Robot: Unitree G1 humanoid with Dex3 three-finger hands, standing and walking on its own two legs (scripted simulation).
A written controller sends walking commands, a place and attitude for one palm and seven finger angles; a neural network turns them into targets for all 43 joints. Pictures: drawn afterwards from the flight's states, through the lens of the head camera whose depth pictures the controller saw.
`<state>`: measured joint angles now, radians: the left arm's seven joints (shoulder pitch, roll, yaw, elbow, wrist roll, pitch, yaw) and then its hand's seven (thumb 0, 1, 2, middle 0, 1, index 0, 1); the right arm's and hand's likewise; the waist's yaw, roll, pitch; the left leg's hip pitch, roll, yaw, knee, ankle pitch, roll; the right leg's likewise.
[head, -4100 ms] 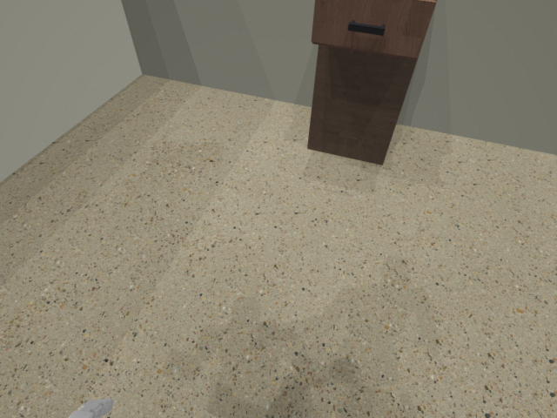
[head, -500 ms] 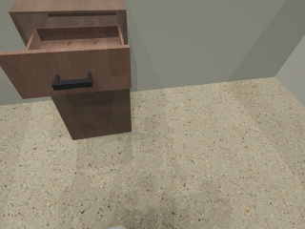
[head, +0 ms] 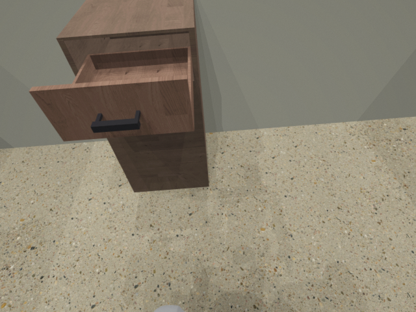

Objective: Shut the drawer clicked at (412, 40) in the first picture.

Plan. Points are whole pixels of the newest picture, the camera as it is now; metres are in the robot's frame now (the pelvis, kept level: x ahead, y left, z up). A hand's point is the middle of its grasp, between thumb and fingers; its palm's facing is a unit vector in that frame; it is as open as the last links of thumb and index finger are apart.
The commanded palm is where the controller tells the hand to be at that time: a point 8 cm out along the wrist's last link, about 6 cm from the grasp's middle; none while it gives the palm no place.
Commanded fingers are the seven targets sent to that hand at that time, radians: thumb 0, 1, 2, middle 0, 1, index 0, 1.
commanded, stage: take the last steps up to it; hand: left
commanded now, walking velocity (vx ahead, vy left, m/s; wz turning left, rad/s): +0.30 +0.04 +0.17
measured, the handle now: (117, 120) +0.57 +0.27 +0.04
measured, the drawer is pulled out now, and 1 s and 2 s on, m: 0.29 0.29 0.29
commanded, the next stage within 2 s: come to a stop and stand still in 1.04 s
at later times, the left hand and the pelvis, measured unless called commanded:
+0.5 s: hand out of the picture +0.03 +0.22 -0.18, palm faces +0.13 -0.98 -0.16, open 7.3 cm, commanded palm none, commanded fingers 0.00 0.90 0.90 -0.20 -0.30 -0.20 -0.30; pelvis +0.05 +0.04 +0.00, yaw +4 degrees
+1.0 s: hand (144, 272) +0.24 +0.18 -0.17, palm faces +0.10 -0.97 -0.22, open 7.2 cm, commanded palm none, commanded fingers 0.00 0.90 0.90 -0.20 -0.30 -0.20 -0.30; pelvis +0.21 +0.00 +0.00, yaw +4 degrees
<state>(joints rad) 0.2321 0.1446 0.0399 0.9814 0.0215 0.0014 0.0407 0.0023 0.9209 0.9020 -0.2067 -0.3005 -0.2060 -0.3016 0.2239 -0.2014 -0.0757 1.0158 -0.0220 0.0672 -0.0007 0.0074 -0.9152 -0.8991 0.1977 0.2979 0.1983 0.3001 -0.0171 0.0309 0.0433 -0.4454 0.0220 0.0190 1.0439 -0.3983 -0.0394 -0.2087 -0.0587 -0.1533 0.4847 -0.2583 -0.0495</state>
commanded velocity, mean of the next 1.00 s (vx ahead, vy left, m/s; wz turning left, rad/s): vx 0.27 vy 0.01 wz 0.03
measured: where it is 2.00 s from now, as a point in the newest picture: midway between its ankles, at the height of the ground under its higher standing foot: outside the picture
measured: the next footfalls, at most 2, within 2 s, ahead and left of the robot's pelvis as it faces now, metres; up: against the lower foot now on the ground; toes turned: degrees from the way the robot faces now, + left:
left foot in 0.26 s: +0.01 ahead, +0.13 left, +0.00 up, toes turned +10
right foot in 0.72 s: +0.27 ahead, -0.09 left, +0.00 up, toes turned -6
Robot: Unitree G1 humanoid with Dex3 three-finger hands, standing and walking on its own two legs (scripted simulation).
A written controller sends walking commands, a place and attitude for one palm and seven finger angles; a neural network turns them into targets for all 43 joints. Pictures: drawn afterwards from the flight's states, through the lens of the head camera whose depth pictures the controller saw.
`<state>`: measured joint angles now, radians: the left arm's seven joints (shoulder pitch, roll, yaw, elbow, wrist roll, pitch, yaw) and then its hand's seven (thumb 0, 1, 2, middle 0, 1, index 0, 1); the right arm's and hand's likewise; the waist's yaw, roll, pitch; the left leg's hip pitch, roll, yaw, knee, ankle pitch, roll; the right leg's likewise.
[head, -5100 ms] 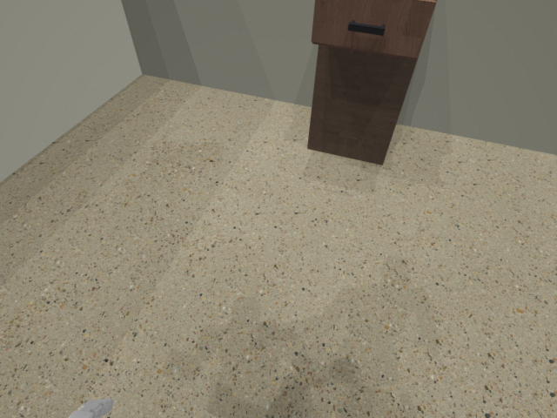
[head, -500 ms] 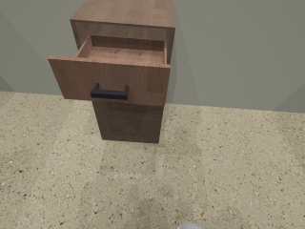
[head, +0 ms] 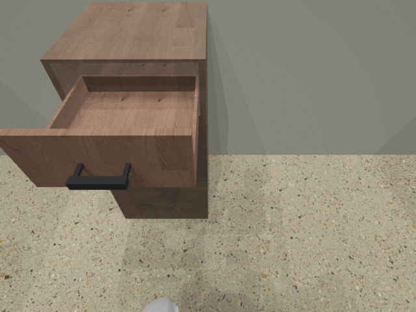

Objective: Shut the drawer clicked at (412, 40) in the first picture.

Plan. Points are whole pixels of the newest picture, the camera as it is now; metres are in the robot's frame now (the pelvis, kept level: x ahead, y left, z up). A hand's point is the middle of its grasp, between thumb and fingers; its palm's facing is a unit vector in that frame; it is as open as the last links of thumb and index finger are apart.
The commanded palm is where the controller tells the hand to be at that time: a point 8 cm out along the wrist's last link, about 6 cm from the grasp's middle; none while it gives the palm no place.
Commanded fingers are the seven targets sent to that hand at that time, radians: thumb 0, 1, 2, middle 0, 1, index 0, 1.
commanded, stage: take the last steps up to it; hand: left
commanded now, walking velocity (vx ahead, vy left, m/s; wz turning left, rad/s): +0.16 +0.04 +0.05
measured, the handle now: (100, 175) +0.38 +0.25 +0.04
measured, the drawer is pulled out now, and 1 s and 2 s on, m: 0.29 0.29 0.29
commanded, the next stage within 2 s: come to a stop and stand still in 0.04 s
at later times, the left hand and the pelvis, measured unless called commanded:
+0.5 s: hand out of the picture +0.06 +0.22 -0.19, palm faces +0.03 -0.98 -0.19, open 7.3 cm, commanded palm none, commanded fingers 0.00 0.90 0.90 -0.20 -0.30 -0.20 -0.30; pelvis +0.05 +0.03 +0.00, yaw -2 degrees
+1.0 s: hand out of the picture +0.05 +0.13 -0.18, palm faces +0.04 -0.98 -0.21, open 7.2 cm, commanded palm none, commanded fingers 0.00 0.90 0.90 -0.20 -0.30 -0.20 -0.30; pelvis +0.01 -0.05 +0.00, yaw +0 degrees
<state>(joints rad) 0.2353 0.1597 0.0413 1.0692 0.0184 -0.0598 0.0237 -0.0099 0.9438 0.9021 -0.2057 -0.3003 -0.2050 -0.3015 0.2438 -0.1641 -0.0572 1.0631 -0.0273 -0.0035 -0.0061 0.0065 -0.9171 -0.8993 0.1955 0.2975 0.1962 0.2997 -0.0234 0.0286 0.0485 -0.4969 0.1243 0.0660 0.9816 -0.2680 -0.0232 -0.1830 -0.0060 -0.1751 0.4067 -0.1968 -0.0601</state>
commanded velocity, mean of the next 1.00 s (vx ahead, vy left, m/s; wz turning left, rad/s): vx -0.05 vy -0.04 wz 0.00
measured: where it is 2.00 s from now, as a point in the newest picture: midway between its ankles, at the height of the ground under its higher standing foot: outside the picture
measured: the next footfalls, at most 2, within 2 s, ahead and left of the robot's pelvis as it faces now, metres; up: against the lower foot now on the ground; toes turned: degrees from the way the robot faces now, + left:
left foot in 0.18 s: +0.14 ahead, +0.14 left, +0.00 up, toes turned +9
right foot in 0.68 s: +0.12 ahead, -0.09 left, +0.00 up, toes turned -4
